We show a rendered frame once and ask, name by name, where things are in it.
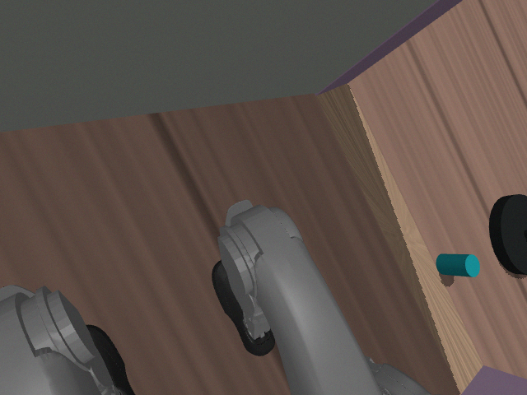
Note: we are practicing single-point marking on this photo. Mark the left robot foot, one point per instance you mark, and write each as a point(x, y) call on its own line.
point(113, 361)

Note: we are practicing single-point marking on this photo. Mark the right robot foot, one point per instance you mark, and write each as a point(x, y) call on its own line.
point(258, 347)

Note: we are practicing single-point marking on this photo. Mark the floor lamp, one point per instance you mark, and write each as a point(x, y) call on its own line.
point(508, 232)

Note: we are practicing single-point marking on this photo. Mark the right robot hand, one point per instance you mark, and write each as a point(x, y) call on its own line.
point(393, 381)

